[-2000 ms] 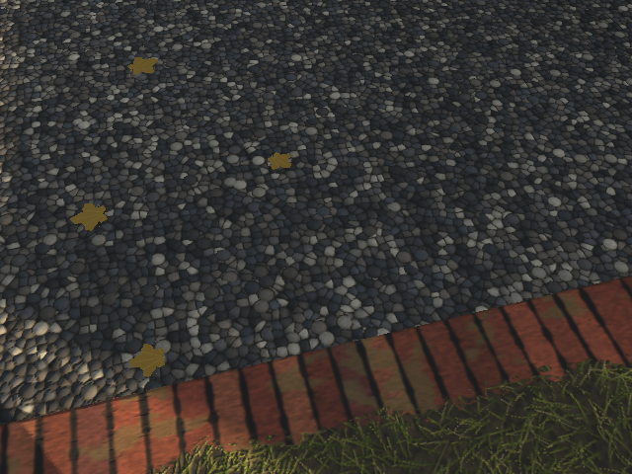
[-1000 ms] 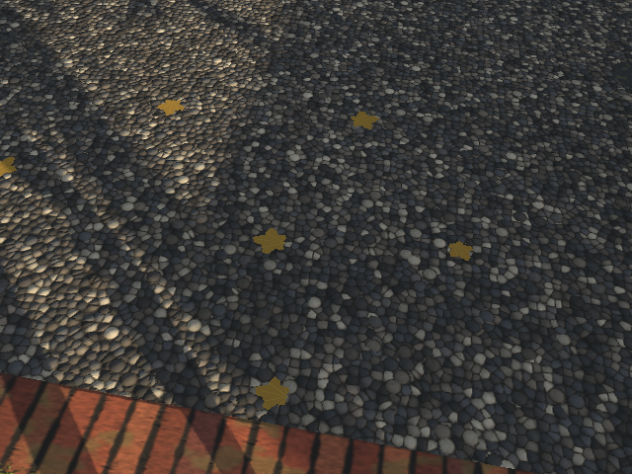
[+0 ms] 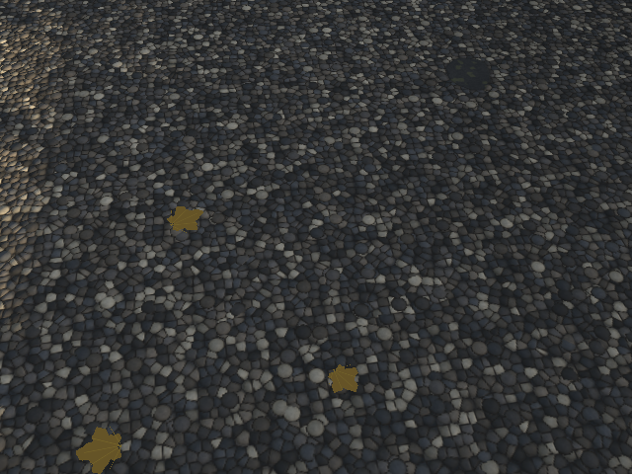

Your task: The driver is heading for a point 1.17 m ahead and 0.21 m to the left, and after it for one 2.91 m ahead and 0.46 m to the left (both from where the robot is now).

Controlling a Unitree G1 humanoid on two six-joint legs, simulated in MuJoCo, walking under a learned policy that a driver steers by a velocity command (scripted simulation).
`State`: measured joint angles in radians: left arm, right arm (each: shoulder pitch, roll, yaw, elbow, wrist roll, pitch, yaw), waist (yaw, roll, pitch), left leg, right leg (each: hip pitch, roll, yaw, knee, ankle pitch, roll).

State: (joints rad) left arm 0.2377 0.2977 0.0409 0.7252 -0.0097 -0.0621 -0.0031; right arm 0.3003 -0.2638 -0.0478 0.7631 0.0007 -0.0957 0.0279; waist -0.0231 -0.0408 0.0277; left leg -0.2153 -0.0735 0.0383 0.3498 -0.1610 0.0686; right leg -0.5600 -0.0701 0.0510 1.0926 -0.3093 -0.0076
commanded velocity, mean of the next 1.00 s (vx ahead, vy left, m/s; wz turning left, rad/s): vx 0.17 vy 0.00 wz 0.32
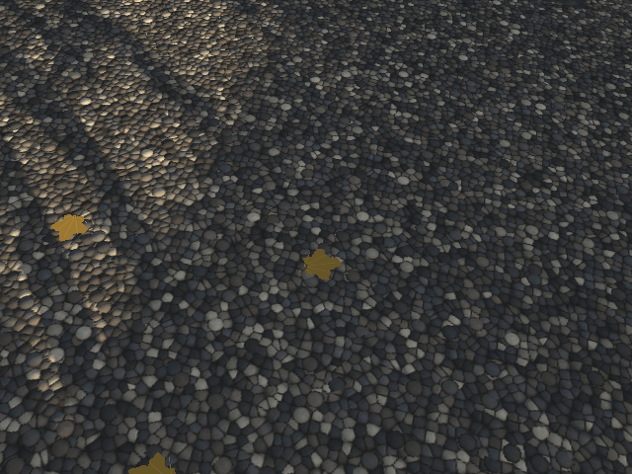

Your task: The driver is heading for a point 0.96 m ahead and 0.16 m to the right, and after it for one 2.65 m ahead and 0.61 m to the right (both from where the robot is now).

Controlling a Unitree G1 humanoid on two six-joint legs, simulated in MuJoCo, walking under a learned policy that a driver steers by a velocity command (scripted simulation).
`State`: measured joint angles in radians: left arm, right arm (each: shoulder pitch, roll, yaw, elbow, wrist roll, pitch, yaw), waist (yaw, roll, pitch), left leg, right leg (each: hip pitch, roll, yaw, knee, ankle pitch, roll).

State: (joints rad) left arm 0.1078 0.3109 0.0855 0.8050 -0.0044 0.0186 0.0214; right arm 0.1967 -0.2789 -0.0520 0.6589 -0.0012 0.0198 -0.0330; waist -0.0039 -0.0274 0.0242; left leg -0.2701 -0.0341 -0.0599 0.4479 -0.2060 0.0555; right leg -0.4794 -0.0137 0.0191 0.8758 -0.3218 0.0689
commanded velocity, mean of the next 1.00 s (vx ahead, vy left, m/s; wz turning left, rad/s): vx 0.41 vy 0.00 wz -0.13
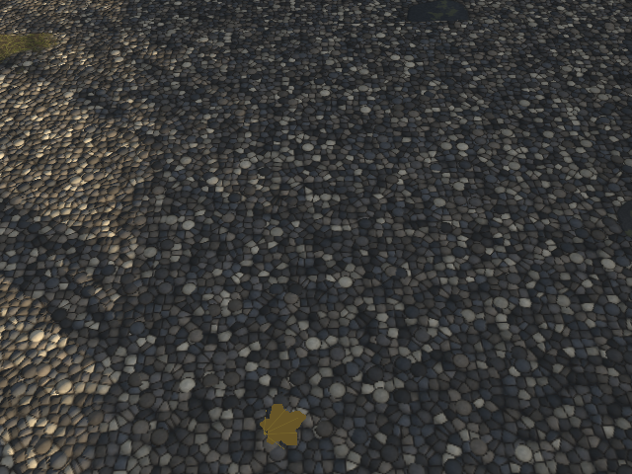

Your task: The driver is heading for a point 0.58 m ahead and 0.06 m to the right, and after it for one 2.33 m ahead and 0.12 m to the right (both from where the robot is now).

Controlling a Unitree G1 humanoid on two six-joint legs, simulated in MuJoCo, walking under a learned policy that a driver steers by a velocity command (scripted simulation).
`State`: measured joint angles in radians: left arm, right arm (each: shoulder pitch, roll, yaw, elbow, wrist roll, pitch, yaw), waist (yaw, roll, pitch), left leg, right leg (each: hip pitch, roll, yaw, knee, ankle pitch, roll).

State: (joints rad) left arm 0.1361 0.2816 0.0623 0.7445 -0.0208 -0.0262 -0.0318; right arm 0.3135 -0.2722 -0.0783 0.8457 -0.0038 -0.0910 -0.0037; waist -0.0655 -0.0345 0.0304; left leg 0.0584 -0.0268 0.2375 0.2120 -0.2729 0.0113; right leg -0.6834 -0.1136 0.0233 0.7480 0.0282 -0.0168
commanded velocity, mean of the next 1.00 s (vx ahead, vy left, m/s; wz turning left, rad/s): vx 0.38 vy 0.00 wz -0.04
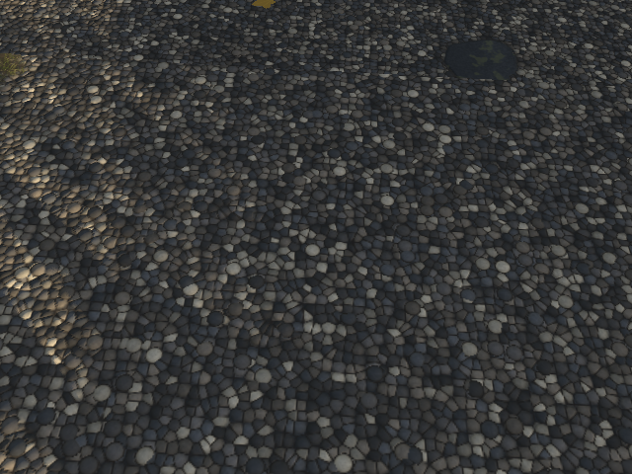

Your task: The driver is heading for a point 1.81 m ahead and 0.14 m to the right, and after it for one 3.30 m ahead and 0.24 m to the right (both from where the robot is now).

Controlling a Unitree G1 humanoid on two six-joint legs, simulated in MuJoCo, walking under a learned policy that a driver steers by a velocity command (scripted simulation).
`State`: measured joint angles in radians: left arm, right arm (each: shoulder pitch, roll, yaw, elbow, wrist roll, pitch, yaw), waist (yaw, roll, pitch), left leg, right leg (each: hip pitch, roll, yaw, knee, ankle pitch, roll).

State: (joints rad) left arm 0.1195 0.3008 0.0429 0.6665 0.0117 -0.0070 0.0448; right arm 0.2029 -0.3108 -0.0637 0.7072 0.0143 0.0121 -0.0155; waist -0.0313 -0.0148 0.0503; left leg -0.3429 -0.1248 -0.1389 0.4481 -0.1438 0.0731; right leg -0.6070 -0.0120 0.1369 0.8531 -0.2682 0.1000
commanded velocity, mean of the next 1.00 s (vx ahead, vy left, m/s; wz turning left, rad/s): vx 0.02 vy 0.00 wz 0.11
